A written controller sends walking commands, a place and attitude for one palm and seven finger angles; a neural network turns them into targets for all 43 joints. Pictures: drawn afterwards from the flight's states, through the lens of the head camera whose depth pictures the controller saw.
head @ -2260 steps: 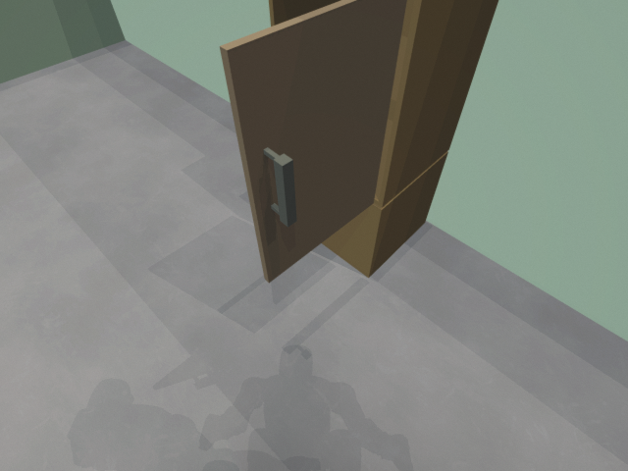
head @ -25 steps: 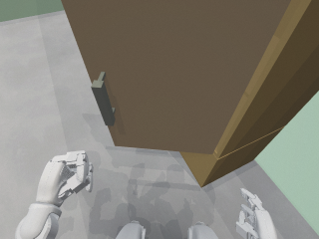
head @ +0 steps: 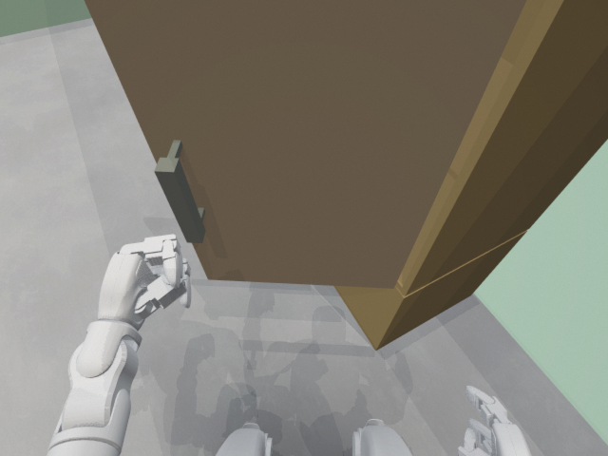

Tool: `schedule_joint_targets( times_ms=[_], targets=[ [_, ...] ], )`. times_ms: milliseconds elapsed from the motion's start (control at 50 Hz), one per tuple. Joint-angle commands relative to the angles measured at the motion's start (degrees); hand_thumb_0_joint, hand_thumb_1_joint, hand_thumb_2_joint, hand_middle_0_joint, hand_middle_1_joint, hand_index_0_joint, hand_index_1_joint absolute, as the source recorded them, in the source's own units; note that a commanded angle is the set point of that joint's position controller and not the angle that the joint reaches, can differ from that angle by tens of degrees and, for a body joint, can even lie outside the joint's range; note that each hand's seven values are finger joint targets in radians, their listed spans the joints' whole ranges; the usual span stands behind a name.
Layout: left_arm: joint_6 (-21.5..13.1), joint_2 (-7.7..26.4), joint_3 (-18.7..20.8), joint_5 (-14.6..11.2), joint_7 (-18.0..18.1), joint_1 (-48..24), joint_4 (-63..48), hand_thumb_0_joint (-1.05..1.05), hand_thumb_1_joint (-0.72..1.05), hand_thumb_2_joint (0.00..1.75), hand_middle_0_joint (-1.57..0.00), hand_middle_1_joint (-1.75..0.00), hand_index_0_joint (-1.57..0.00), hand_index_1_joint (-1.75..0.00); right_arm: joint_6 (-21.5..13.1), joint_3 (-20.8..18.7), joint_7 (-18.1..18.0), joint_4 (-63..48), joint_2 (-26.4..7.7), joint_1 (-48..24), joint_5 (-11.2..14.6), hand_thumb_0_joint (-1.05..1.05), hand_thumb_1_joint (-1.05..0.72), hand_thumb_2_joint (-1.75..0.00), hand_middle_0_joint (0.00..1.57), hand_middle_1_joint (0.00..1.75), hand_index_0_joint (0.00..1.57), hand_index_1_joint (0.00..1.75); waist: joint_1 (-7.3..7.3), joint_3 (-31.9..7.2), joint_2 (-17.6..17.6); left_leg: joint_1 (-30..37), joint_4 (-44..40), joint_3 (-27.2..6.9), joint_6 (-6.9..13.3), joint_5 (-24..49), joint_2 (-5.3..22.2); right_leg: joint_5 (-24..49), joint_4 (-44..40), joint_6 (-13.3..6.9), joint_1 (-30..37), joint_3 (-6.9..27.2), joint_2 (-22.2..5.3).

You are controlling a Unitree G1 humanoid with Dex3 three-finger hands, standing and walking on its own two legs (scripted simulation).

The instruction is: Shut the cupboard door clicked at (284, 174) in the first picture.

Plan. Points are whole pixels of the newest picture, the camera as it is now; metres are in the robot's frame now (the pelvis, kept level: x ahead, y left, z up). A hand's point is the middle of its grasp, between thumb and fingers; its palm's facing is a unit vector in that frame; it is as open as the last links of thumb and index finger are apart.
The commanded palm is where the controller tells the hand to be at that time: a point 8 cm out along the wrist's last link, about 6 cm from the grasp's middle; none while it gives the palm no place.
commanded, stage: bring the fist close to the handle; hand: left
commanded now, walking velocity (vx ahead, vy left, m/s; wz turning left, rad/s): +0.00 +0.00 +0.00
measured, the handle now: (186, 194) +0.46 +0.19 +0.06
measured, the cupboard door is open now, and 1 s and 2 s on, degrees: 59 59 40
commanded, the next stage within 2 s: push the door shut along its arc in 0.76 s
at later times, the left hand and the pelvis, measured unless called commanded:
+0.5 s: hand (197, 238) +0.37 +0.16 +0.07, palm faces -0.04 -1.00 -0.02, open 3.1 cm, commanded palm +0.34 +0.22 +0.06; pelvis +0.00 +0.00 +0.00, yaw -1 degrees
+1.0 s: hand (191, 242) +0.37 +0.17 +0.06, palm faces -0.05 -1.00 -0.04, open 3.1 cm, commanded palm +0.36 +0.22 +0.06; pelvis -0.01 +0.00 +0.00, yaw +0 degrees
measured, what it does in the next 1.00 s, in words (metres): stands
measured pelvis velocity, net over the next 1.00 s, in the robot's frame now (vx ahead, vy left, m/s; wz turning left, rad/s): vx -0.01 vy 0.00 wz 0.00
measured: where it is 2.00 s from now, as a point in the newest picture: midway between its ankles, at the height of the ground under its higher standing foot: outside the picture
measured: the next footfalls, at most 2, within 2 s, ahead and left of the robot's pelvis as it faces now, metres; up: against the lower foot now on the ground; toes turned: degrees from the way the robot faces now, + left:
none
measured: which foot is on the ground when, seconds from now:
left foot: down 0.00-1.00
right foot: down 0.00-1.00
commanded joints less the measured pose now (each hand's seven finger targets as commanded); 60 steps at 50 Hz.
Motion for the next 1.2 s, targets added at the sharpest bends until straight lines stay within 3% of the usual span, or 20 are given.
schedule_joint_targets(
  times_ms=[0,80,300,360,380,400,420,500,580,680,760,780,860,940,980,1040,1060,1080,1120,1180],
  targets=[
    [-4.4,8.0,4.0,-0.6,1.1,-16.3,-8.7,0.0,0.9,0.9,-1.3,-1.5,-1.3,-1.5,-1.8,-2.5,-0.4,-7.5,-7.3,-1.1,0.1,0.0,-0.9,-0.9,0.2,0.3,0.2,0.3,-0.31,-15.1,-0.8,3.6,-10.8,0.9,1.6,13.3,-1.7,11.7,-7.8,-2.1,14.9,0.1,2.0],
    [-4.9,9.7,5.0,0.0,1.6,-22.4,-5.6,0.0,0.9,0.9,-1.3,-1.5,-1.3,-1.5,-1.1,-2.6,-0.6,-6.6,-7.6,-0.6,0.0,0.0,-0.9,-0.9,0.2,0.3,0.2,0.3,-0.53,-15.9,-0.1,4.0,-10.7,1.1,1.6,12.5,-1.6,10.9,-8.1,-2.1,14.6,0.5,2.1],
    [-5.7,10.1,5.3,0.6,0.7,-34.2,5.3,0.0,0.9,0.9,-1.3,-1.5,-1.3,-1.5,0.4,-2.8,-0.2,-4.7,-7.9,0.9,0.0,0.0,-0.9,-0.9,0.2,0.3,0.2,0.3,-1.17,-19.2,-0.6,4.5,-10.1,1.2,1.5,14.7,-1.4,14.3,-7.5,-2.0,14.8,0.8,1.8],
    [-6.3,9.4,5.5,0.5,1.0,-33.1,5.6,0.0,0.9,0.9,-1.3,-1.5,-1.3,-1.5,0.7,-3.1,0.3,-4.6,-7.8,1.3,-0.1,0.0,-0.9,-0.9,0.2,0.3,0.2,0.3,-0.21,-21.2,0.9,6.0,-10.3,1.2,1.2,16.9,-1.3,16.3,-7.1,-2.2,15.2,0.5,1.9],
    [-6.3,10.9,6.9,0.7,1.3,-30.8,5.9,0.0,0.9,0.9,-1.3,-1.5,-1.3,-1.5,0.9,-3.2,0.4,-4.9,-8.2,1.6,-0.2,0.0,-0.9,-0.9,0.2,0.3,0.2,0.3,0.46,-21.9,0.3,6.2,-10.4,1.2,1.2,18.2,-1.3,17.4,-6.8,-2.4,16.1,0.4,2.1],
    [-6.4,8.9,5.6,0.5,1.3,-30.3,5.3,0.0,0.9,0.9,-1.3,-1.5,-1.3,-1.5,1.1,-3.1,0.6,-5.2,-7.7,1.5,-0.1,0.0,-0.9,-0.9,0.2,0.3,0.2,0.3,0.16,-22.3,-0.7,6.1,-10.5,1.5,1.3,19.0,-1.4,18.7,-6.8,-2.2,17.0,0.4,1.9],
    [-6.4,9.7,6.6,0.5,1.4,-28.3,5.4,0.0,0.9,0.9,-1.3,-1.5,-1.3,-1.5,1.3,-3.3,0.8,-5.3,-7.8,1.5,-0.1,0.0,-0.9,-0.9,0.2,0.3,0.2,0.3,0.86,-22.0,-0.8,5.8,-10.8,1.6,1.2,19.3,-1.3,19.1,-6.8,-2.3,17.4,0.4,1.9],
    [-6.7,10.2,6.6,0.9,1.8,-29.3,5.1,0.0,0.9,0.9,-1.3,-1.5,-1.3,-1.5,2.3,-3.2,0.8,-5.5,-7.9,1.2,0.0,0.0,-0.9,-0.9,0.2,0.3,0.2,0.3,-0.35,-18.1,-2.5,3.8,-11.5,2.0,1.5,15.6,-1.3,16.1,-8.3,-1.9,16.7,0.7,2.0],
    [-8.6,10.1,6.2,0.9,2.2,-30.7,1.6,0.0,0.9,0.9,-1.3,-1.5,-1.3,-1.5,2.1,-3.4,0.6,-5.6,-7.8,1.0,-0.2,0.0,-0.9,-0.9,0.2,0.3,0.2,0.3,-0.28,-19.5,-0.8,5.7,-11.5,1.8,1.6,15.4,-1.3,15.3,-8.2,-2.2,16.6,0.7,2.1],
    [-9.2,8.9,4.3,1.3,1.9,-32.6,3.3,0.0,0.9,0.9,-1.3,-1.5,-1.3,-1.5,1.8,-3.3,0.2,-4.6,-7.8,0.7,-0.1,0.0,-0.9,-0.9,0.2,0.3,0.2,0.3,-1.43,-17.4,-0.7,5.4,-11.6,1.6,1.7,12.3,-1.4,12.1,-8.9,-2.0,14.5,0.8,2.1],
    [-8.3,9.0,4.4,1.0,1.4,-33.6,6.1,0.0,0.9,0.9,-1.3,-1.5,-1.3,-1.5,1.8,-3.0,0.1,-4.4,-7.8,-0.1,0.1,0.0,-0.9,-0.9,0.2,0.3,0.2,0.3,-1.41,-16.1,-0.6,4.2,-11.9,1.6,1.5,8.9,-1.5,8.2,-9.7,-1.9,13.6,0.9,1.9],
    [-8.3,10.7,5.7,1.0,1.5,-34.7,6.4,0.0,0.9,0.9,-1.3,-1.5,-1.3,-1.5,1.9,-3.1,-0.1,-4.3,-8.1,0.2,0.1,0.0,-0.9,-0.9,0.2,0.3,0.2,0.3,-1.46,-16.3,-1.3,4.1,-11.7,1.5,1.7,8.7,-1.5,7.7,-9.8,-1.9,13.8,1.1,2.0],
    [-8.2,10.8,5.9,0.8,0.8,-34.6,7.4,0.0,0.9,0.9,-1.3,-1.5,-1.3,-1.5,1.9,-2.8,-0.1,-4.8,-7.9,-0.3,0.0,0.0,-0.9,-0.9,0.2,0.3,0.2,0.3,-0.69,-18.0,-0.6,3.7,-11.5,1.7,1.6,9.7,-1.7,9.2,-9.4,-2.0,15.3,1.5,1.8],
    [-8.1,12.6,5.7,1.4,-0.7,-43.4,13.1,0.0,0.9,0.9,-1.3,-1.5,-1.3,-1.5,2.1,-2.5,-0.6,-3.4,-8.2,0.3,0.2,0.0,-0.9,-0.9,0.2,0.3,0.2,0.3,-3.15,-15.2,-1.9,1.6,-10.4,1.3,1.8,7.3,-1.5,6.8,-9.5,-1.7,12.2,1.8,1.8],
    [-8.4,15.2,7.2,1.2,-1.7,-47.2,14.9,0.0,0.9,0.9,-1.3,-1.5,-1.3,-1.5,2.1,-2.4,-0.9,-3.1,-8.7,0.6,0.2,0.0,-0.9,-0.9,0.2,0.3,0.2,0.3,-3.01,-15.8,-0.7,1.5,-10.1,1.0,1.9,6.4,-1.5,5.2,-9.3,-1.9,11.5,2.0,1.9],
    [-8.4,15.4,7.1,0.9,-3.6,-50.9,17.6,0.0,0.9,0.9,-1.3,-1.5,-1.3,-1.5,2.0,-2.4,-0.9,-2.7,-8.8,1.2,0.3,0.0,-0.9,-0.9,0.2,0.3,0.2,0.3,-2.94,-19.8,0.6,3.2,-9.2,0.6,1.8,9.1,-1.5,8.3,-8.0,-2.2,11.3,1.8,1.9],
    [-8.2,13.9,5.9,0.4,-4.4,-52.1,18.1,0.0,0.9,0.9,-1.3,-1.5,-1.3,-1.5,1.9,-2.4,-0.8,-2.6,-8.7,1.4,0.3,0.0,-0.9,-0.9,0.2,0.3,0.2,0.3,-3.48,-20.7,1.6,3.9,-8.9,0.6,1.7,10.1,-1.5,9.4,-7.6,-2.2,10.7,1.6,1.9],
    [-8.0,15.3,6.9,0.3,-4.9,-52.4,18.8,0.0,0.9,0.9,-1.3,-1.5,-1.3,-1.5,2.0,-2.5,-0.8,-2.3,-9.0,2.1,0.2,0.0,-0.9,-0.9,0.2,0.3,0.2,0.3,-3.25,-21.9,1.6,4.1,-8.3,0.5,1.8,11.1,-1.4,10.3,-7.1,-2.3,10.7,1.6,2.0],
    [-7.6,14.0,5.1,0.5,-5.8,-56.9,21.2,0.0,0.9,0.9,-1.3,-1.5,-1.3,-1.5,2.1,-2.4,-0.8,-1.6,-9.0,2.4,0.4,0.0,-0.9,-0.9,0.2,0.3,0.2,0.3,-4.77,-20.8,0.8,3.6,-8.0,0.2,1.8,10.4,-1.3,9.8,-7.0,-2.0,8.7,1.2,2.0],
    [-7.4,15.5,5.8,0.7,-6.7,-59.8,23.8,0.0,0.9,0.9,-1.3,-1.5,-1.3,-1.5,2.2,-2.6,-0.7,-1.0,-9.6,3.7,0.3,0.0,-0.9,-0.9,0.2,0.3,0.2,0.3,-4.74,-21.6,2.2,4.6,-7.7,-0.4,1.8,11.4,-1.2,9.8,-6.4,-2.4,6.7,0.8,2.3]
  ],
)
